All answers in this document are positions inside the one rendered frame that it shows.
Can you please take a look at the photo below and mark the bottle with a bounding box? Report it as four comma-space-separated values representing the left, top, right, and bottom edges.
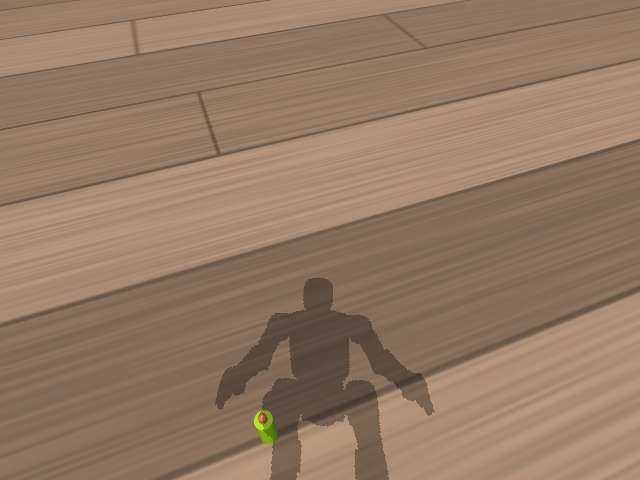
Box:
254, 410, 278, 444

